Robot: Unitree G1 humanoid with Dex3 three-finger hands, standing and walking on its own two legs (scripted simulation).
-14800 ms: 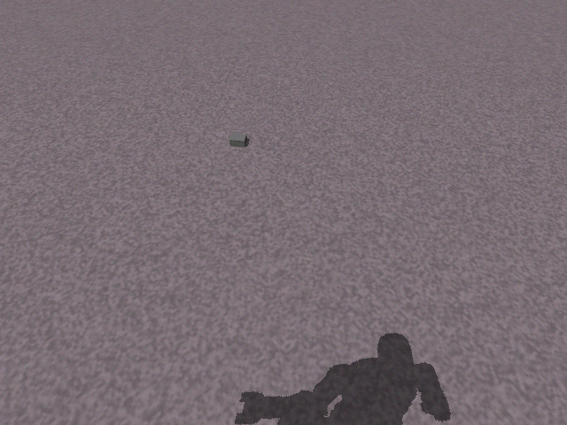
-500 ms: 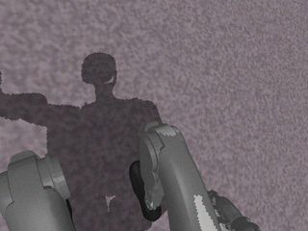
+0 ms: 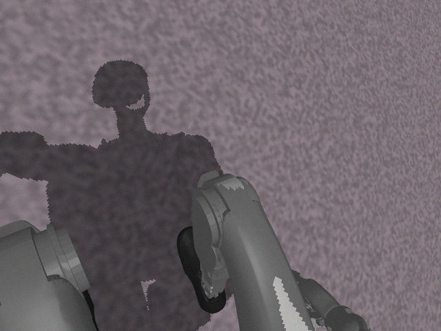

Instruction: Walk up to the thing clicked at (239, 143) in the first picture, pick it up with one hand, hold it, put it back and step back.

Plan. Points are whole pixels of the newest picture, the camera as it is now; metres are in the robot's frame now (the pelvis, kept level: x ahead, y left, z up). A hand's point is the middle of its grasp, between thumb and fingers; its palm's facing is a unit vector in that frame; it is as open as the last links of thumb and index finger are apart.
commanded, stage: rest palm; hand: left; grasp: from above
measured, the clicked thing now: out of the picture +0.44 +0.37 -0.28
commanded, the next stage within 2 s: close in 0.84 s
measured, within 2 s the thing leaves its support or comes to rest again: neither
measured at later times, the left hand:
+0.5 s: hand out of the picture +0.42 +0.35 -0.24, palm faces -0.46 -0.14 -0.88, open 13.1 cm
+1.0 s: hand out of the picture +0.42 +0.35 -0.24, palm faces -0.45 -0.15 -0.88, open 12.6 cm
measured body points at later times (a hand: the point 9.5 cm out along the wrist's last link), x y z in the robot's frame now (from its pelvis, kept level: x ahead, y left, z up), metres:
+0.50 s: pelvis +0.00 +0.00 +0.00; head +0.26 +0.14 +0.33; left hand +0.44 +0.36 -0.19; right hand +0.09 -0.25 -0.07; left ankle +0.07 +0.14 -0.27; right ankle +0.10 -0.12 -0.27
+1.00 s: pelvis +0.00 +0.00 +0.00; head +0.26 +0.14 +0.33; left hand +0.44 +0.35 -0.19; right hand +0.09 -0.25 -0.07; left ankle +0.07 +0.14 -0.27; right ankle +0.10 -0.12 -0.27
